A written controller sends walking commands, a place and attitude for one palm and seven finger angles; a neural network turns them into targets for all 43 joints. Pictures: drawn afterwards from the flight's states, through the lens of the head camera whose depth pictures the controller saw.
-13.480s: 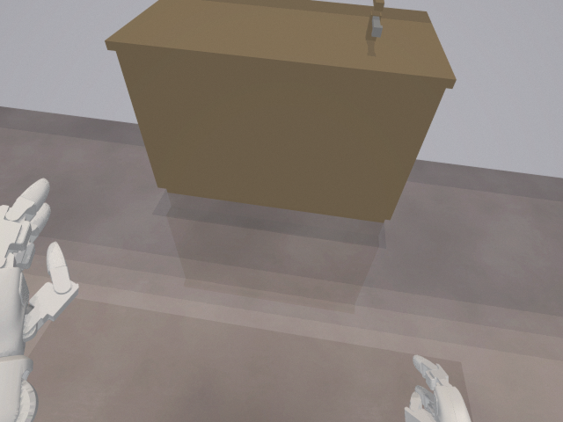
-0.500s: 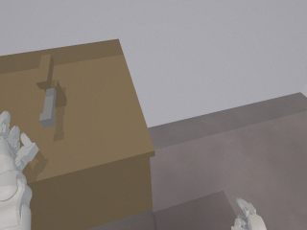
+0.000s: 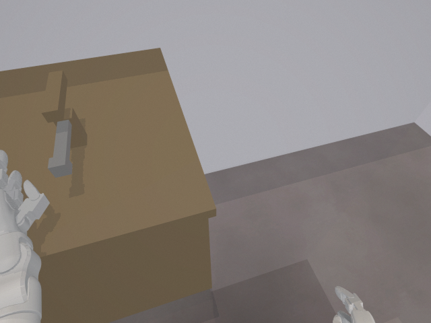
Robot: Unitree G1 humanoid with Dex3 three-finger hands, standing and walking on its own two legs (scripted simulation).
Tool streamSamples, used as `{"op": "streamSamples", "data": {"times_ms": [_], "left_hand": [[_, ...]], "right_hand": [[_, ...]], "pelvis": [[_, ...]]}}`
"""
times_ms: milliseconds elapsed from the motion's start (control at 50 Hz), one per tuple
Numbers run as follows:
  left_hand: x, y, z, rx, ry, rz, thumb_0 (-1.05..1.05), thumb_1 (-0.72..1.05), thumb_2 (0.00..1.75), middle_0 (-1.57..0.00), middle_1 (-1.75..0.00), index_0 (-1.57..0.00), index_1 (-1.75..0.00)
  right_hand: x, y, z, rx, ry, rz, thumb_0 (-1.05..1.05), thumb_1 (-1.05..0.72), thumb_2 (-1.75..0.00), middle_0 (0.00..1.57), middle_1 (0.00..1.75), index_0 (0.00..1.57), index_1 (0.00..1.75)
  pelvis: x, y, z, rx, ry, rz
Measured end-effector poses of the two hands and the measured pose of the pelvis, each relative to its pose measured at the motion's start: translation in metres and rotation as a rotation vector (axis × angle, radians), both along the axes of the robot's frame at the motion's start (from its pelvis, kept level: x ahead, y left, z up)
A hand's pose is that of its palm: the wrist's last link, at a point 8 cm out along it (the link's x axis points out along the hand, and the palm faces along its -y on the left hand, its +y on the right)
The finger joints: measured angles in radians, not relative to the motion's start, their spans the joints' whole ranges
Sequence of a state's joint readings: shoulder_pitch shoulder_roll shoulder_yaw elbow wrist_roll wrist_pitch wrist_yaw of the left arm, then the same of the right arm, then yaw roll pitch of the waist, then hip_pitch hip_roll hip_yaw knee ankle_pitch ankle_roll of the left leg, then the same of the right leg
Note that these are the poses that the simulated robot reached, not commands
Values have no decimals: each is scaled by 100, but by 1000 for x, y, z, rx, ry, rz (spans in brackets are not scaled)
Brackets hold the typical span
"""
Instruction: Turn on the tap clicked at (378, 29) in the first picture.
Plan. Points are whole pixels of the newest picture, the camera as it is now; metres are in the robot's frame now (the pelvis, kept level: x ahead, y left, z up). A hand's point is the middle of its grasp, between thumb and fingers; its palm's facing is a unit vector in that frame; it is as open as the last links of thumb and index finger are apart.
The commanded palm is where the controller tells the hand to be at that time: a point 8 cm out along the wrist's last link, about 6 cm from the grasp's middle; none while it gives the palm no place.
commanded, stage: reach beside the lever's end, fingers flat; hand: left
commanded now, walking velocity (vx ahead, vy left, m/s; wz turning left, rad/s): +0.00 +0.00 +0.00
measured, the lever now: (60, 166) +0.35 +0.31 +0.11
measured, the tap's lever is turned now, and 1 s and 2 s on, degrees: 0 0 15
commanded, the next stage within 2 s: push the lever round in 0.02 s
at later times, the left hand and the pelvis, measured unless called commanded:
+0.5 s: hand (48, 198) +0.29 +0.32 +0.09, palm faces +0.58 -0.81 -0.09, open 7.8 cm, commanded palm +0.24 +0.35 +0.09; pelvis +0.00 +0.00 +0.00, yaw +0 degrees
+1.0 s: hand (62, 194) +0.30 +0.29 +0.09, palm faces +0.59 -0.81 -0.07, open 7.8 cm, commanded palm +0.25 +0.32 +0.09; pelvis +0.00 +0.00 +0.00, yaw +0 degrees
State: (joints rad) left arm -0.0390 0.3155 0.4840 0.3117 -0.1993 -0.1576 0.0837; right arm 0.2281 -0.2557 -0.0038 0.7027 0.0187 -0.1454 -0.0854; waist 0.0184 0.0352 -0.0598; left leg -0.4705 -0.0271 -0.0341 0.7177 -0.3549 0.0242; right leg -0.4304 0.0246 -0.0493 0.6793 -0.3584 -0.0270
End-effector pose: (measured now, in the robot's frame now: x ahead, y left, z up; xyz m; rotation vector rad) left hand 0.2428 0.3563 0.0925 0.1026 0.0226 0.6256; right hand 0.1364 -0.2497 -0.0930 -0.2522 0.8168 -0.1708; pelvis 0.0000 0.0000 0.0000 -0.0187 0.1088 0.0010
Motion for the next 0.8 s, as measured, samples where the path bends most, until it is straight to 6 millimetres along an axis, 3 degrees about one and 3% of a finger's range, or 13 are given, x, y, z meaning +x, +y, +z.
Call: {"op": "streamSamples", "data": {"times_ms": [240,440,800], "left_hand": [[-3,3,2,-8,1,2,1,90,90,-15,-15,-16,-15],[1,-9,0,-16,-9,-20,1,90,90,-15,-15,-16,-15],[6,-23,-1,-22,-10,-23,1,90,90,-15,-15,-16,-15]], "right_hand": [[10,8,1,12,-19,16,1,-91,-90,20,30,20,30],[18,9,5,13,-40,23,1,-91,-90,20,30,20,30],[11,7,3,17,-23,10,1,-91,-90,20,30,20,30]], "pelvis": [[0,2,0,-2,-3,4],[1,2,0,-1,-5,3],[0,1,0,0,-8,-1]]}}
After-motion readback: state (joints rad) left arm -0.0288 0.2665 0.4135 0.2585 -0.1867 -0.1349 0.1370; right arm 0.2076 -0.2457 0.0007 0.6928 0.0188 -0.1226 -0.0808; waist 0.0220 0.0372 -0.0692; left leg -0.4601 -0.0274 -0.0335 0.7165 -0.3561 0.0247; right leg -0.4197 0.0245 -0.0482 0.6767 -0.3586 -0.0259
